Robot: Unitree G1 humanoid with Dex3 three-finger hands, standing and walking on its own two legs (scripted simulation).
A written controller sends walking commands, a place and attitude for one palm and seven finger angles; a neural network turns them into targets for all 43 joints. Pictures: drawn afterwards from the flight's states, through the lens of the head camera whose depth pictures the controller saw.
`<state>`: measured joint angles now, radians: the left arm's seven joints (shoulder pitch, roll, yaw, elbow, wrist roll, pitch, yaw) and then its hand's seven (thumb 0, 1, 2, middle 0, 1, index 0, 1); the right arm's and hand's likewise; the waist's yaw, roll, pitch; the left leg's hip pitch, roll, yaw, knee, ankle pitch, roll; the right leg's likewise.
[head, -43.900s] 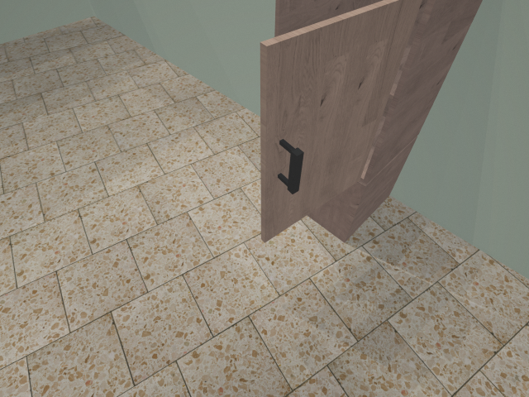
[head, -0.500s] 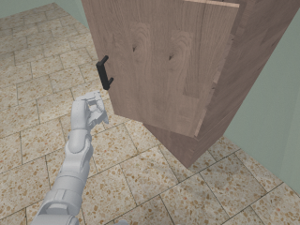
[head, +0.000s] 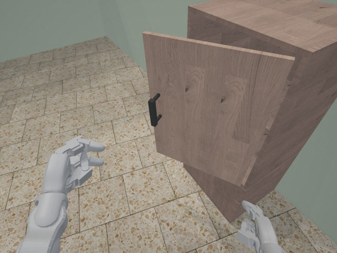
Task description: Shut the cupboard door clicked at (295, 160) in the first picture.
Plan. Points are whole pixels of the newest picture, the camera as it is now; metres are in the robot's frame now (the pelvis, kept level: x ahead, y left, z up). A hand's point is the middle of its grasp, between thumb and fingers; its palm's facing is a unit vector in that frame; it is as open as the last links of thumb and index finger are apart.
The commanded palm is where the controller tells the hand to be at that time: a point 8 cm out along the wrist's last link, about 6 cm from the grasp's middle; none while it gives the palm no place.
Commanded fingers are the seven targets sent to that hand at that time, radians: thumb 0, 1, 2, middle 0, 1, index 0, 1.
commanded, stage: draw the hand back to the body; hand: left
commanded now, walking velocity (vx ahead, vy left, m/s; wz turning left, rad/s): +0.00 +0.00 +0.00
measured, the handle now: (155, 110) +0.62 +0.12 -0.03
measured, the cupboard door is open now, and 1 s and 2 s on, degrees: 30 30 30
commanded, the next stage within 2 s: step back with the hand held close in 0.66 s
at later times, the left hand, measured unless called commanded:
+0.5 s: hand (31, 188) +0.18 +0.27 +0.15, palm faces +0.47 -0.78 -0.40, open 7.2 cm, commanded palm +0.13 +0.30 +0.17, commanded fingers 0.00 0.90 0.90 -0.20 -0.30 -0.20 -0.30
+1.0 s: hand (38, 182) +0.19 +0.26 +0.15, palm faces +0.40 -0.79 -0.47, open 7.4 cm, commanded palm +0.14 +0.30 +0.17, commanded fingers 0.00 0.90 0.90 -0.20 -0.30 -0.20 -0.30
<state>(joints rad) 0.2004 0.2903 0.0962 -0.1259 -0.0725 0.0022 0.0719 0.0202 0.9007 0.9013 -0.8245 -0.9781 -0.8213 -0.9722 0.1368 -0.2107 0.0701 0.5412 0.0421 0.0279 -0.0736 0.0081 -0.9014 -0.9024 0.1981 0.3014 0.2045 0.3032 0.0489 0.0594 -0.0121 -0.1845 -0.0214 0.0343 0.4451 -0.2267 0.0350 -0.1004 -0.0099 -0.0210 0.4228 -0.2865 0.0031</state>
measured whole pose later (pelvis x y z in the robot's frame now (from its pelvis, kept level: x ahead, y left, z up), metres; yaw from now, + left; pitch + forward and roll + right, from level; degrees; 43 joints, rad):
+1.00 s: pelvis -0.01 +0.00 +0.00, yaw -1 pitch +0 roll -1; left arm 0.51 0.37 0.36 -0.37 -0.07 -0.13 0.10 0.02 0.89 0.90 -0.21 -0.31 -0.21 -0.30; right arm 0.18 -0.26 0.00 0.61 0.03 -0.01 -0.09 0.01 -0.90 -0.90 0.20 0.30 0.21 0.30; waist 0.03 0.09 -0.03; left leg -0.26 0.00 0.04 0.49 -0.23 0.03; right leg -0.17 0.01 -0.02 0.44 -0.28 0.00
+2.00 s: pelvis -0.16 +0.01 -0.03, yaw +4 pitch +0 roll -3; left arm 0.53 0.45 0.49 -0.52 -0.04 -0.27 0.15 0.02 0.89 0.90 -0.22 -0.31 -0.21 -0.30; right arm 0.20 -0.22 -0.01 0.62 0.00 -0.10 -0.07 0.01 -0.90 -0.90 0.20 0.30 0.21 0.30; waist -0.01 0.01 0.03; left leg -0.58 0.04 0.06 0.67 -0.24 0.05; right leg -0.38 0.06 0.03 0.67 -0.28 0.01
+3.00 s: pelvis -0.41 +0.07 -0.01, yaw -5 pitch -2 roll -2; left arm 0.49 0.41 0.41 -0.50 -0.04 -0.11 0.16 0.02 0.90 0.90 -0.21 -0.30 -0.20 -0.30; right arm 0.26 -0.13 0.03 0.64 -0.01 -0.10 -0.05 0.01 -0.90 -0.90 0.20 0.30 0.21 0.30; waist -0.07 -0.03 -0.04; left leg -0.42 0.02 0.02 0.54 -0.24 0.01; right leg -0.26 0.09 -0.10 0.70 -0.50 -0.05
